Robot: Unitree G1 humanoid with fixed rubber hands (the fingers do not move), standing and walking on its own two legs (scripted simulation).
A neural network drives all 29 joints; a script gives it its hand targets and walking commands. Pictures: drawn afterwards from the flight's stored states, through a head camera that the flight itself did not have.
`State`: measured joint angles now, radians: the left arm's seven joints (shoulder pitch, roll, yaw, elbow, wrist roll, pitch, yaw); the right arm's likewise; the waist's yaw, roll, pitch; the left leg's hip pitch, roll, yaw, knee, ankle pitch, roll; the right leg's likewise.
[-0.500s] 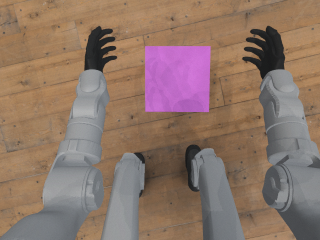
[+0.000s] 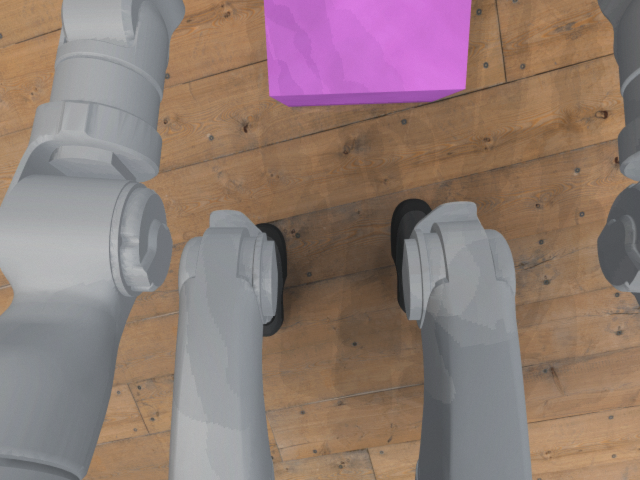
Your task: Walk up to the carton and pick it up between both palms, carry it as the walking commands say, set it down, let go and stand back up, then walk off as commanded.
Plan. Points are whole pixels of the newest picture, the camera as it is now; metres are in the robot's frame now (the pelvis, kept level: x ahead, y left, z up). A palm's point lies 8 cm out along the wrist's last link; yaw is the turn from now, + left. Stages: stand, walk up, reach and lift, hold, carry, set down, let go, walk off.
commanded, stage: reach and lift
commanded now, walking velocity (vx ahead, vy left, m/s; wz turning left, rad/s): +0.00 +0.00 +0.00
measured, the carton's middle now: (362, 6) +0.57 -0.05 -0.35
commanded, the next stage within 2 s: none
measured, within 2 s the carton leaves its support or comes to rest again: neither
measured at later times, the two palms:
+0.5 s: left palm out of the picture +0.57 +0.15 -0.27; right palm (534, 0) +0.54 -0.23 -0.28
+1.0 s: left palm (203, 3) +0.57 +0.14 -0.28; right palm out of the picture +0.55 -0.23 -0.28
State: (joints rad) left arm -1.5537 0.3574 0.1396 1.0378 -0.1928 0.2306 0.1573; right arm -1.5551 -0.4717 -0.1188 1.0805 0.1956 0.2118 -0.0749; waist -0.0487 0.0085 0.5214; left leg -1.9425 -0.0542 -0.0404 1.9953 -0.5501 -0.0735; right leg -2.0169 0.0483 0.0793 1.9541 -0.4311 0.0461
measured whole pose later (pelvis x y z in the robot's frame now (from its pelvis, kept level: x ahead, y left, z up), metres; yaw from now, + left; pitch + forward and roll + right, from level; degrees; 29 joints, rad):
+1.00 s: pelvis +0.03 +0.00 -0.07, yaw +2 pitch +32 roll +0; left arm -1.48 0.33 0.02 1.14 -0.23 0.05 0.13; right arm -1.45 -0.43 -0.08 1.20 0.25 0.01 -0.06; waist -0.06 0.02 0.52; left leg -2.17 -0.10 -0.08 2.27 -0.65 -0.09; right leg -2.23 -0.01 0.04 2.22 -0.55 0.03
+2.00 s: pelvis +0.03 +0.00 -0.08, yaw +2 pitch +30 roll +0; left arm -1.52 0.27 0.11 1.18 -0.15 0.11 0.11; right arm -1.51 -0.40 -0.06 1.22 0.21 0.10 -0.06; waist -0.07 0.04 0.52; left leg -2.18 -0.11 -0.07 2.29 -0.64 -0.09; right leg -2.23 -0.01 0.04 2.25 -0.55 0.03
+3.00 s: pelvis +0.01 -0.01 -0.03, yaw +1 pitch +27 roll +3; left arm -1.40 0.15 0.31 0.81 -0.02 0.28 0.31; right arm -1.44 -0.28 -0.13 0.89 0.09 0.30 -0.27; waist -0.07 0.03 0.53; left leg -1.98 -0.06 -0.03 2.12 -0.61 -0.08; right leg -2.07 0.03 0.08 2.10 -0.50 0.03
